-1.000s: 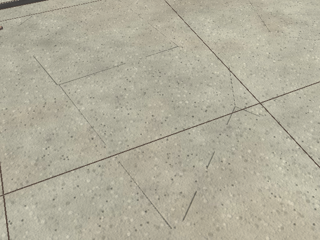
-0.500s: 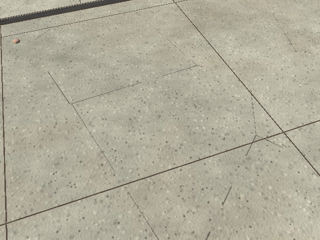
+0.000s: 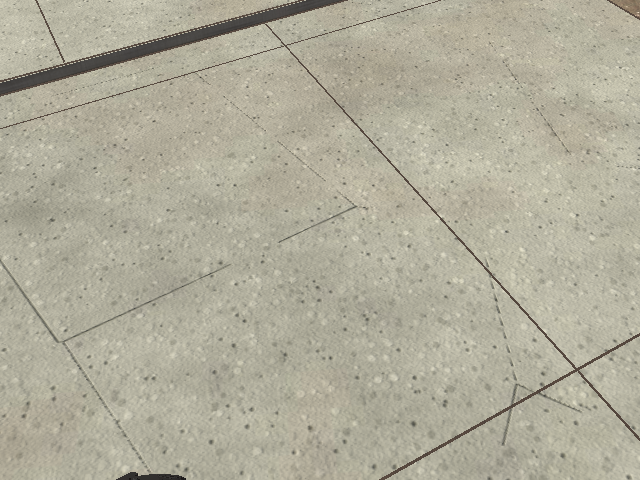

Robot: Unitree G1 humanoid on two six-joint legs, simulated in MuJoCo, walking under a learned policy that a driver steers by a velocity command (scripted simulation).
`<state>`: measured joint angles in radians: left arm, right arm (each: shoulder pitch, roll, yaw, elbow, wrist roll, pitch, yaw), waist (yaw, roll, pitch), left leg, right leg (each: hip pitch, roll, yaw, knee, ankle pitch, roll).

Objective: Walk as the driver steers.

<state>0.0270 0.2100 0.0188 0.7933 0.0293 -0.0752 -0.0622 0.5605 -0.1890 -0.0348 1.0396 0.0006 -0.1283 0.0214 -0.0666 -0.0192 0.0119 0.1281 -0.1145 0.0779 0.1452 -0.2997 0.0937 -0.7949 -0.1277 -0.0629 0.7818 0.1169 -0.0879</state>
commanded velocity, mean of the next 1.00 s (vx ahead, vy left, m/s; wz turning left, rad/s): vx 0.76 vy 0.00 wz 0.51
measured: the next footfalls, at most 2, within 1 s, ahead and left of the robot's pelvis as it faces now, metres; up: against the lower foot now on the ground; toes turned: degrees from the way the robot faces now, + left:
right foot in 0.14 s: +0.36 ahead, -0.08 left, +0.00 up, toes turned -3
left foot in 0.60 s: +0.80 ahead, +0.08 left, +0.00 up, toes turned +15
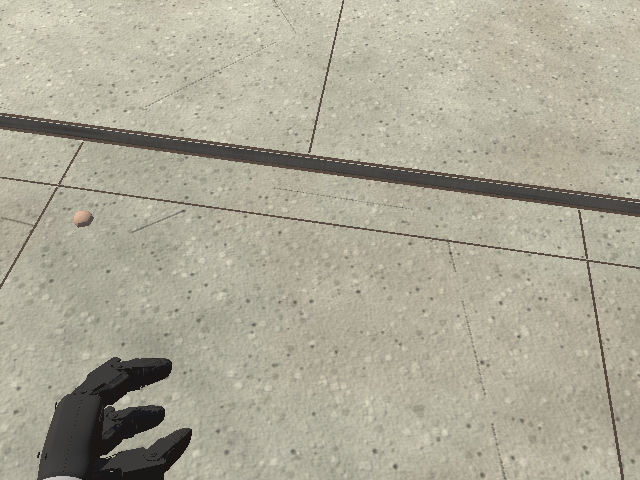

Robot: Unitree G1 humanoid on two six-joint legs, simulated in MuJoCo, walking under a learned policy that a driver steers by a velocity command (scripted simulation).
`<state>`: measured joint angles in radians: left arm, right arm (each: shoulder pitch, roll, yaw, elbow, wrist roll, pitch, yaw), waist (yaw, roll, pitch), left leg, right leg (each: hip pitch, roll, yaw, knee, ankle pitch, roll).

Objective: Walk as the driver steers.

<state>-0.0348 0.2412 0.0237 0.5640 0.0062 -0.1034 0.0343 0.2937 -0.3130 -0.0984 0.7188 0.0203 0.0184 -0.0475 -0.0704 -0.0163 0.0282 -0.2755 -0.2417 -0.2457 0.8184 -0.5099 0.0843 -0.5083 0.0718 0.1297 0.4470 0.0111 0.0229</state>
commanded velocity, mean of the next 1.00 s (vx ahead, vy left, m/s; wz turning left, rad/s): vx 0.72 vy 0.00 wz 0.11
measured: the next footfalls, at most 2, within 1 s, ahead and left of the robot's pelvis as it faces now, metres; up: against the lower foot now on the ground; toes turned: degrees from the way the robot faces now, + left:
left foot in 0.42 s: +0.20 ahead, +0.20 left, +0.00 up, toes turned +25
right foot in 0.82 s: +0.66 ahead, +0.23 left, +0.00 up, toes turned +8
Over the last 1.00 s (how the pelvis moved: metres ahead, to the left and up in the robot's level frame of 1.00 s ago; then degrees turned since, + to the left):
0.87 0.07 -0.02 36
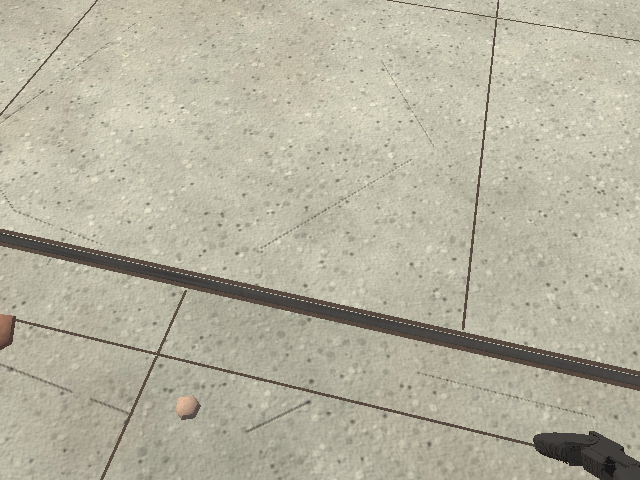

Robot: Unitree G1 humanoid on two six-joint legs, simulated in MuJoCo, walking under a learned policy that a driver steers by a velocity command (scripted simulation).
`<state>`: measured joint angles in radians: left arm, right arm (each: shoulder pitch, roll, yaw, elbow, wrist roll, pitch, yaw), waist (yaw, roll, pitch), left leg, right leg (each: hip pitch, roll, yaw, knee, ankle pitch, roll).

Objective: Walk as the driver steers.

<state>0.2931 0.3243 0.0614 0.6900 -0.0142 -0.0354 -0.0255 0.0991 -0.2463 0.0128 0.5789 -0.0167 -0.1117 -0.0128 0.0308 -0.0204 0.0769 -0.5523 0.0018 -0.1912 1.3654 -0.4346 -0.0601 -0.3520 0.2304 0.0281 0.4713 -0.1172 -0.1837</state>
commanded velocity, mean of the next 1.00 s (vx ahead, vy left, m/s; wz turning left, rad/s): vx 0.62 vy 0.00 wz -0.72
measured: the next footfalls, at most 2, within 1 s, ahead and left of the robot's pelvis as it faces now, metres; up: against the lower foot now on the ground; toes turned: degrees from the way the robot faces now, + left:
left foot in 0.24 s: +0.32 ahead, +0.13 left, +0.00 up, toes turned -28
right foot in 0.76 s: +0.22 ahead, -0.17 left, +0.00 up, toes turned -46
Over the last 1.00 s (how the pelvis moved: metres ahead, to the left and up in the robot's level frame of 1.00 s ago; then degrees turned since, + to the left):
0.55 0.23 0.01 0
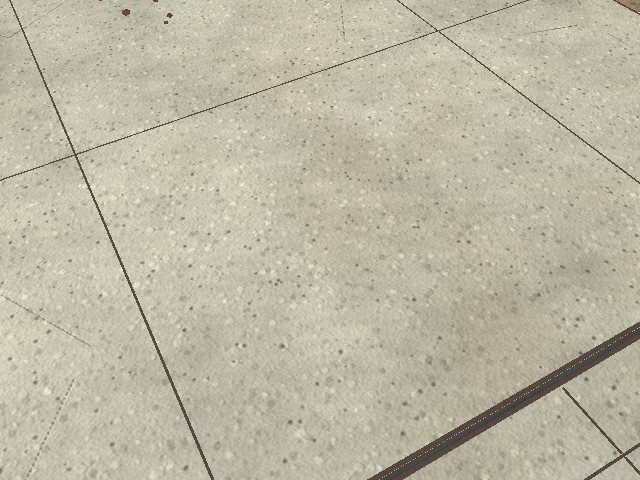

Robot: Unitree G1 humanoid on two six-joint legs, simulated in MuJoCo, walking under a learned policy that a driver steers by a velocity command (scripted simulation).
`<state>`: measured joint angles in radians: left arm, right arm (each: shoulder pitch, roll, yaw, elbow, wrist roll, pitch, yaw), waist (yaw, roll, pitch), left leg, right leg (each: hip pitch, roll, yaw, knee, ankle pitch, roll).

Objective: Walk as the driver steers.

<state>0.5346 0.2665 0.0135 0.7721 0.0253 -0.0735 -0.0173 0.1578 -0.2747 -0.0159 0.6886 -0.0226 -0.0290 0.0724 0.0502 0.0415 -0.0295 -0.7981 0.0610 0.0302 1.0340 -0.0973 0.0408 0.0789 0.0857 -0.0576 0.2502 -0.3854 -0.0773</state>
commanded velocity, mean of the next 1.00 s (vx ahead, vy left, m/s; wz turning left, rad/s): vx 0.95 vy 0.00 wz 0.82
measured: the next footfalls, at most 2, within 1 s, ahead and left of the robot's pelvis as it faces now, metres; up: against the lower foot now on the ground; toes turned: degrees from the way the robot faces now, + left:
left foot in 0.08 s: +0.32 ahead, +0.07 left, +0.02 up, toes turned +12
right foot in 0.46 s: +0.63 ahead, -0.13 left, +0.04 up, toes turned +24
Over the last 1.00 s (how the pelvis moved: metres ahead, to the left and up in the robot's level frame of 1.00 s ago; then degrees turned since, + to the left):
0.35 -0.20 0.00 -43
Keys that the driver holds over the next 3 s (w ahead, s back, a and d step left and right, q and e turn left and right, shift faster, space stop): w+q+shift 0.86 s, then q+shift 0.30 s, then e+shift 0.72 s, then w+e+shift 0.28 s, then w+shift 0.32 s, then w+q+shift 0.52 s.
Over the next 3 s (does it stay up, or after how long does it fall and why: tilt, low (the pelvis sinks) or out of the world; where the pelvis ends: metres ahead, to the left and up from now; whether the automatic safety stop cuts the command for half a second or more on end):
stays up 1.69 0.64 0.03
